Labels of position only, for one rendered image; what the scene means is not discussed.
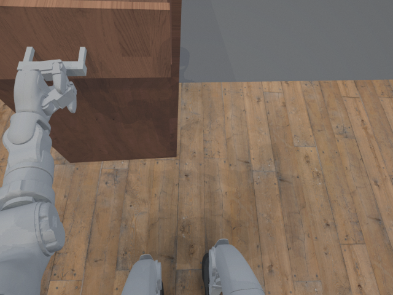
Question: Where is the handle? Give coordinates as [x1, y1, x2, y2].
[17, 47, 87, 76]

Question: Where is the cabinet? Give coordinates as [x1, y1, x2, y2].
[0, 0, 182, 163]

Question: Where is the left robot hand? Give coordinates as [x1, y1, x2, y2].
[14, 59, 77, 122]

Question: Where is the robot right shin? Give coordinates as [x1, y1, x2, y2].
[209, 238, 229, 295]

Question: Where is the robot left upper arm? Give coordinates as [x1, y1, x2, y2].
[0, 202, 65, 295]

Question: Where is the right robot thigh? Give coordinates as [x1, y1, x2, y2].
[209, 244, 265, 295]

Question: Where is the robot left forearm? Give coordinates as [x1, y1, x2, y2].
[0, 112, 55, 211]

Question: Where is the drawer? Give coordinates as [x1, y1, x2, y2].
[0, 0, 171, 79]

